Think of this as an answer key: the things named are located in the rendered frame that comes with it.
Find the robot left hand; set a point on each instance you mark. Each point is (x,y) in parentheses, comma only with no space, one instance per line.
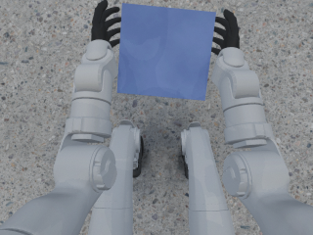
(100,26)

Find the carton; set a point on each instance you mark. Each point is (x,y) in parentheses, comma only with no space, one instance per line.
(164,52)

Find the left robot upper arm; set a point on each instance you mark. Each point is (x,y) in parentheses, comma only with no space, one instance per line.
(81,174)

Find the robot right thigh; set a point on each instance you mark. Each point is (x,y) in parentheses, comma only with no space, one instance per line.
(207,212)

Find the robot right hand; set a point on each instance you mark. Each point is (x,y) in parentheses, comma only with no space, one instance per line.
(230,34)

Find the right robot forearm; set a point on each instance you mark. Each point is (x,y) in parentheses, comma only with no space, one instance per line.
(242,104)

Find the right robot upper arm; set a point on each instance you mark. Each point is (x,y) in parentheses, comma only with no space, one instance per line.
(260,180)

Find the left robot foot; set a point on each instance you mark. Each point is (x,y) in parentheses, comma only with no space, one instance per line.
(137,171)

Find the left robot forearm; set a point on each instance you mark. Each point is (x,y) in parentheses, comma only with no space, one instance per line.
(91,98)

